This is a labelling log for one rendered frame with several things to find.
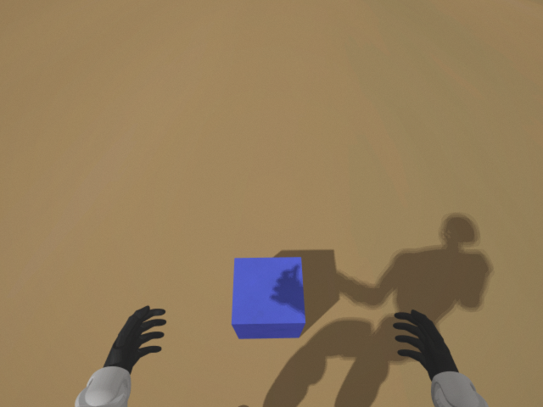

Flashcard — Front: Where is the carton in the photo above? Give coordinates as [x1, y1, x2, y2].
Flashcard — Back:
[232, 257, 305, 339]

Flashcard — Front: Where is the right robot forearm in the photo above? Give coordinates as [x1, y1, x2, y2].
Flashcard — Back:
[431, 371, 489, 407]

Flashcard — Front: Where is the left robot forearm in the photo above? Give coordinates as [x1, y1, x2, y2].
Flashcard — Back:
[75, 366, 132, 407]

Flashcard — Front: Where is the robot right hand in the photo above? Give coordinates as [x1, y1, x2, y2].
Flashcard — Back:
[393, 309, 459, 381]

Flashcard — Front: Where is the robot left hand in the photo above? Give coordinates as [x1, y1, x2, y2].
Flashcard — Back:
[103, 306, 166, 375]

